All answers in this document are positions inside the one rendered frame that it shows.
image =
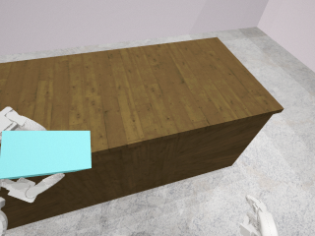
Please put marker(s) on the robot left hand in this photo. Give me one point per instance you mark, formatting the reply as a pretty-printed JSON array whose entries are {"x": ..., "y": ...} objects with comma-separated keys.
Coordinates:
[{"x": 23, "y": 189}]

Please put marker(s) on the robot right hand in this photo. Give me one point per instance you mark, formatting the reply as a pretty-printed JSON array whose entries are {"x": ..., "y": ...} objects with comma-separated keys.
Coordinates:
[{"x": 262, "y": 225}]

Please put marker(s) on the table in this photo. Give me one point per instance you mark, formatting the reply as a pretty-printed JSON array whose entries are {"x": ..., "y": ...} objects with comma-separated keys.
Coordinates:
[{"x": 157, "y": 114}]

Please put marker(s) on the sponge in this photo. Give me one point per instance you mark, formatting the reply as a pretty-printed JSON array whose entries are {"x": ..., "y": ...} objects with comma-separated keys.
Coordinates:
[{"x": 26, "y": 154}]

